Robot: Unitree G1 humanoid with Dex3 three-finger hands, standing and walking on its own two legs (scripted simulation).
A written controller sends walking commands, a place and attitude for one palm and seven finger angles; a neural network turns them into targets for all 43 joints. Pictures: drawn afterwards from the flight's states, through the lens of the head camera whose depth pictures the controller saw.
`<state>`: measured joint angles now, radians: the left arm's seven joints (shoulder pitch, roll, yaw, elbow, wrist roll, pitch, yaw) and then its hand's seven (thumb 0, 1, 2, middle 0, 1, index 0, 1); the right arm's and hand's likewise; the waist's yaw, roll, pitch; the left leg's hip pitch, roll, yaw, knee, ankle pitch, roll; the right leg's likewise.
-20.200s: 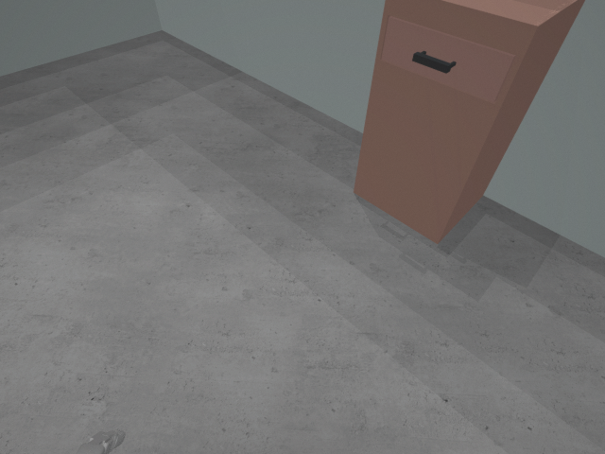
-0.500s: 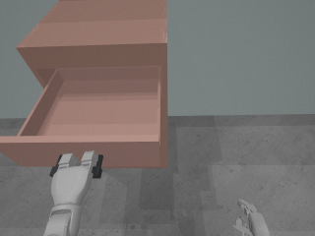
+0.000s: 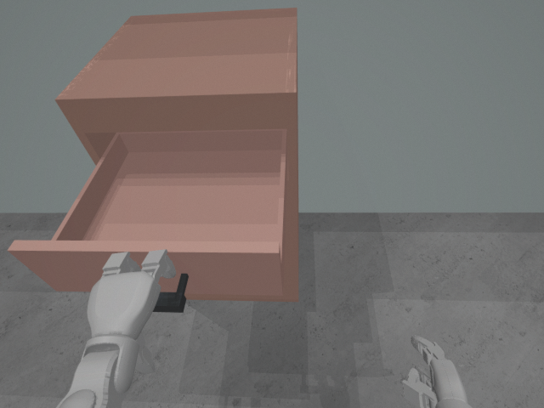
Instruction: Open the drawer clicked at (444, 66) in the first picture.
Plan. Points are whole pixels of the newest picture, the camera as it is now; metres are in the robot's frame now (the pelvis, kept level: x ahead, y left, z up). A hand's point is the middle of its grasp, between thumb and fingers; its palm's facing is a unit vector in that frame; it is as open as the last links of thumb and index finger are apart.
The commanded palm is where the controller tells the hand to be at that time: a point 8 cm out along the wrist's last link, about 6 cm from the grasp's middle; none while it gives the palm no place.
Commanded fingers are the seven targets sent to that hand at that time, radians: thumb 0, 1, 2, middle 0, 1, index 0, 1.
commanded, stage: lift the hand off the handle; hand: left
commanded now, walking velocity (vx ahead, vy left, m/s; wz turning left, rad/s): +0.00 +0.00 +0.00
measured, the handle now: (148, 290) +0.28 +0.25 -0.01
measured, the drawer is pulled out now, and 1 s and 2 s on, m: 0.30 0.30 0.30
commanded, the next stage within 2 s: draw the hand back to the body in 0.86 s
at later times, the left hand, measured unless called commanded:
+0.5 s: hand (122, 267) +0.25 +0.23 +0.11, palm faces +0.15 -0.05 -0.99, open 13.7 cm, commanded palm +0.21 +0.23 +0.16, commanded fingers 0.00 -0.50 0.30 -0.30 -1.20 -0.30 -1.20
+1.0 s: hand (102, 268) +0.24 +0.25 +0.13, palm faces +0.06 -0.10 -0.99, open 13.9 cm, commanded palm +0.21 +0.24 +0.19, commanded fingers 0.00 -0.50 0.30 -0.30 -1.20 -0.30 -1.20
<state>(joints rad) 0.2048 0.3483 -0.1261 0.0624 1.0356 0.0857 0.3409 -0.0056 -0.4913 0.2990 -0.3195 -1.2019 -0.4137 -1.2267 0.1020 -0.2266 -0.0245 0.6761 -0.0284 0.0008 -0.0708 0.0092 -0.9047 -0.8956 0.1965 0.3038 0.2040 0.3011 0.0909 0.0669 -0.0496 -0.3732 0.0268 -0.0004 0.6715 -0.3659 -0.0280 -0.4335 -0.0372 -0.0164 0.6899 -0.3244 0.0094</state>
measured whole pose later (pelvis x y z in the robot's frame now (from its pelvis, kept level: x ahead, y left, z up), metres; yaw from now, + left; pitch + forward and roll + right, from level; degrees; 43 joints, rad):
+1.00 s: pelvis +0.01 +0.00 +0.02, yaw +1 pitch -2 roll +0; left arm 0.18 0.47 -0.04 -0.27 0.90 0.15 0.00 -0.01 -0.49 0.30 -0.32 -1.20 -0.32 -1.20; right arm 0.06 -0.25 0.03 0.66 0.00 0.06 -0.03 0.01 -0.91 -0.90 0.20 0.30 0.20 0.30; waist 0.13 0.11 0.02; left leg -0.11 0.02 -0.01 0.40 -0.25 -0.02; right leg -0.17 -0.04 -0.04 0.42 -0.21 0.02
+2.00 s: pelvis +0.02 +0.00 +0.02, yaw +0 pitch -5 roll -1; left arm 0.45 0.31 0.27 -0.46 -0.02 -0.12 0.10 -0.01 -0.03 0.50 -0.28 -0.90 -0.28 -0.90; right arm 0.20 -0.22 0.02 0.66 -0.03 -0.16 -0.09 0.01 -0.90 -0.90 0.20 0.30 0.20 0.30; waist 0.06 0.05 0.06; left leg -0.04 0.05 -0.01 0.40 -0.28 -0.04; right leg -0.08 -0.01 -0.03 0.38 -0.22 0.01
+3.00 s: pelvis -0.02 +0.02 +0.02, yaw +1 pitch +1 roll -1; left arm 0.65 0.38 0.34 -0.56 -0.04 -0.16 0.09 0.01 0.89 0.90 -0.21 -0.30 -0.21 -0.30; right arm 0.15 -0.24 -0.02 0.56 0.01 -0.05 -0.09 0.01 -0.90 -0.90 0.20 0.30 0.20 0.30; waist 0.02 0.05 0.05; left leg -0.27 0.01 -0.01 0.47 -0.23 0.00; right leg -0.28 -0.05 -0.03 0.40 -0.15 0.04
